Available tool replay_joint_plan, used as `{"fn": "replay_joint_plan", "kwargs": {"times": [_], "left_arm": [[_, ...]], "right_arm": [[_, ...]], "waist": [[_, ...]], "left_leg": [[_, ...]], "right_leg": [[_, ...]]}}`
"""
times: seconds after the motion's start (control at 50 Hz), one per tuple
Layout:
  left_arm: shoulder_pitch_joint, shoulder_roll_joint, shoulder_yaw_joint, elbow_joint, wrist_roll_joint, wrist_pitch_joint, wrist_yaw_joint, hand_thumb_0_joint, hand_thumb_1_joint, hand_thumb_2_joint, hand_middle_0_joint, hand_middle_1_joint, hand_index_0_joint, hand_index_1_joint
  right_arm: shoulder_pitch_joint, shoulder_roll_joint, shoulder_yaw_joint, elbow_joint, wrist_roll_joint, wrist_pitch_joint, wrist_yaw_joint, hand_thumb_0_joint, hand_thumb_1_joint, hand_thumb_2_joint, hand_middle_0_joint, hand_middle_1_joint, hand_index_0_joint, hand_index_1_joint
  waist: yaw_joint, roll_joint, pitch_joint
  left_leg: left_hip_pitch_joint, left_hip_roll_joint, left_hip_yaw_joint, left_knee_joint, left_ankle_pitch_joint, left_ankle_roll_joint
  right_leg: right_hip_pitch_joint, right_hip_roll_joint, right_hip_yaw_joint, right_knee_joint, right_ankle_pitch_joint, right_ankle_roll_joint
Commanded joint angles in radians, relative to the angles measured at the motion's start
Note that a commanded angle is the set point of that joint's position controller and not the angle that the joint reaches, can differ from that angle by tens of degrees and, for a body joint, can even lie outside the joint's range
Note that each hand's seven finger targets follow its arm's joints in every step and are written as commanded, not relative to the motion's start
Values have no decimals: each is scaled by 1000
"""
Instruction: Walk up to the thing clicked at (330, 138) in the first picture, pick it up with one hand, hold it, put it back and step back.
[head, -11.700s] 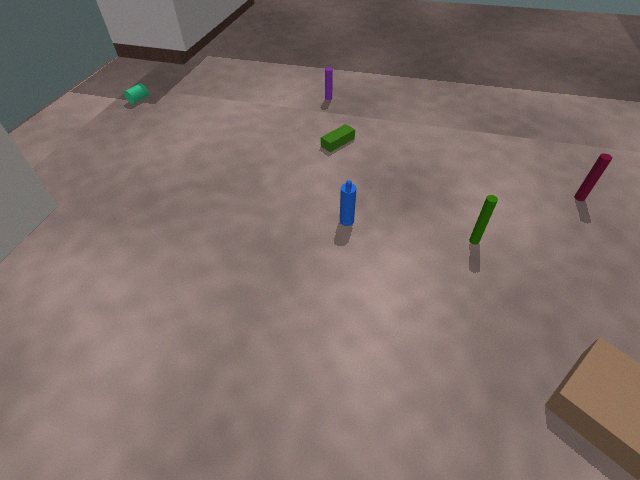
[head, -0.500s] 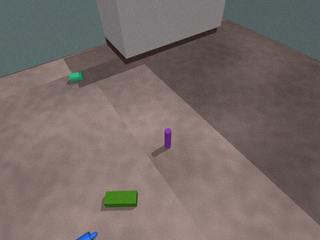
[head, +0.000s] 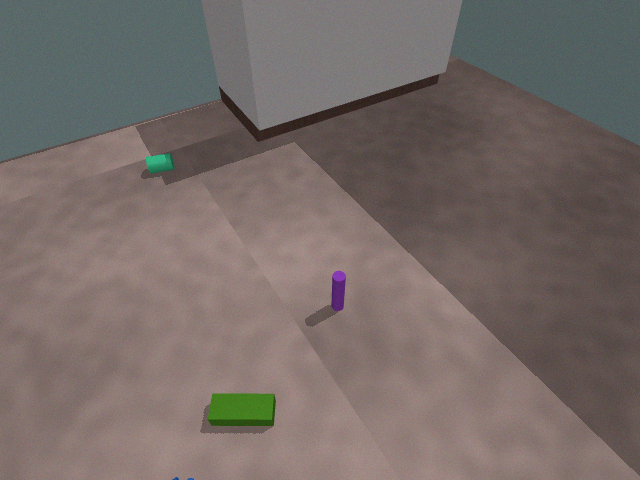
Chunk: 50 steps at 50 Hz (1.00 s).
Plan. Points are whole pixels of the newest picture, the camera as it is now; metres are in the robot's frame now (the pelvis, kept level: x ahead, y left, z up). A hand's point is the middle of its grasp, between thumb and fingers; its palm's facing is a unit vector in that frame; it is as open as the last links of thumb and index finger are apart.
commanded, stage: walk up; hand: left
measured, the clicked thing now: (242, 409) +0.48 +0.27 -0.75
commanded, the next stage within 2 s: stand in 0.42 s
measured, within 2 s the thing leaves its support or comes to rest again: neither
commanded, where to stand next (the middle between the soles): +0.05 -0.01 m, yaw +1 degrees
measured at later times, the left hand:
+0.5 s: hand out of the picture +0.08 +0.25 -0.15, palm faces +0.01 -0.94 -0.35, open 7.4 cm
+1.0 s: hand out of the picture +0.08 +0.25 -0.15, palm faces +0.00 -0.94 -0.35, open 7.4 cm
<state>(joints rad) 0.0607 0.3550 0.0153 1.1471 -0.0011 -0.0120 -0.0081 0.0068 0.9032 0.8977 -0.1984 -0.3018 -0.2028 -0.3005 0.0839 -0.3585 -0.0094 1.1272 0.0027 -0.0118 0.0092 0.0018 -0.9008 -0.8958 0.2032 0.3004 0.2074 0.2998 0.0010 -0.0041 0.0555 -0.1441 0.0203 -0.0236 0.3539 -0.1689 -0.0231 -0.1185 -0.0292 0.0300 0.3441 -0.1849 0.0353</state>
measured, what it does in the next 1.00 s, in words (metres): stands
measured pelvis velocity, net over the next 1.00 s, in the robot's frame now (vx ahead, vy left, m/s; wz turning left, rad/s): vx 0.01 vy -0.01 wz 0.02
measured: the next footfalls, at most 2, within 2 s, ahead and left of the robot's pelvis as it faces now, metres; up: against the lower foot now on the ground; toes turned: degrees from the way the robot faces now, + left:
none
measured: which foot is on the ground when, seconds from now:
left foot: down 0.00-1.00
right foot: down 0.00-1.00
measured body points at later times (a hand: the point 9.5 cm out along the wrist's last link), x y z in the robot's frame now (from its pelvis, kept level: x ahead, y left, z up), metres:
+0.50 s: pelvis +0.01 +0.00 +0.00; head +0.02 +0.00 +0.45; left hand +0.08 +0.30 -0.13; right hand +0.09 -0.30 -0.13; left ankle +0.02 +0.13 -0.75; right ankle +0.00 -0.14 -0.75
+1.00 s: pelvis +0.01 -0.01 +0.00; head +0.02 -0.01 +0.45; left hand +0.08 +0.30 -0.13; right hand +0.09 -0.31 -0.13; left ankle +0.02 +0.13 -0.75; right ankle +0.00 -0.14 -0.75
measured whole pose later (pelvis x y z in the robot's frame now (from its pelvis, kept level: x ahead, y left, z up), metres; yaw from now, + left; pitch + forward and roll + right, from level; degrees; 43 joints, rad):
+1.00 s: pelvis +0.01 -0.01 +0.00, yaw +1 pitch -2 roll +0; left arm 0.11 0.35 0.01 1.13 0.01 -0.01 -0.01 0.01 0.90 0.90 -0.20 -0.30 -0.20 -0.30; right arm 0.10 -0.36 0.00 1.13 0.00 -0.01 0.01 0.00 -0.90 -0.90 0.20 0.30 0.21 0.30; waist 0.00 0.01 0.05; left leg -0.14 0.03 -0.04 0.33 -0.16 -0.03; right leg -0.10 -0.02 0.01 0.33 -0.19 0.03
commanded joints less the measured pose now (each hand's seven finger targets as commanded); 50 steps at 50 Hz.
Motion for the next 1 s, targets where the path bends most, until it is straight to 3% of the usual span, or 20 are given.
{"fn": "replay_joint_plan", "kwargs": {"times": [0.0,0.12,0.46,0.54,0.82,0.94,0.98], "left_arm": [[-48,210,33,-45,6,-19,12,0,900,900,-200,-300,-200,-300],[-43,210,31,-40,7,-20,12,0,900,900,-200,-300,-200,-300],[-10,214,34,-50,11,-23,15,0,900,900,-200,-300,-200,-300],[-10,213,32,-58,10,-18,14,0,900,900,-200,-300,-200,-300],[14,219,29,-72,10,-20,14,0,900,900,-200,-300,-200,-300],[16,221,29,-71,9,-17,12,0,900,900,-200,-300,-200,-300],[19,217,29,-73,10,-18,11,0,900,900,-200,-300,-200,-300]], "right_arm": [[-47,-206,-42,-55,-3,-16,-8,0,-900,-900,200,300,200,300],[-50,-209,-43,-46,-5,-13,-7,0,-900,-900,200,300,200,300],[-30,-211,-37,-45,-12,-19,-14,0,-900,-900,200,300,200,300],[-30,-211,-35,-48,-12,-19,-14,0,-900,-900,200,300,200,300],[-30,-215,-32,-57,-8,-17,-11,0,-900,-900,200,300,200,300],[-14,-217,-30,-54,-9,-15,-11,0,-900,-900,200,300,200,300],[-13,-220,-31,-54,-9,-16,-10,0,-900,-900,200,300,200,300]], "waist": [[-2,11,-85],[-3,22,-87],[-3,0,-101],[-2,12,-88],[0,5,-96],[-3,5,-57],[-1,12,-73]], "left_leg": [[35,99,-69,-61,100,43],[32,97,-74,-76,80,42],[40,108,-80,-57,185,36],[23,103,-81,-68,122,33],[50,101,-78,-52,161,38],[19,100,-83,-73,72,35],[22,99,-81,-64,78,38]], "right_leg": [[3,-86,53,-62,102,-47],[12,-85,51,-73,92,-44],[43,-102,48,-59,164,-40],[30,-99,49,-65,98,-45],[15,-98,47,-64,138,-46],[-1,-93,51,-78,49,-49],[10,-97,54,-76,68,-51]]}}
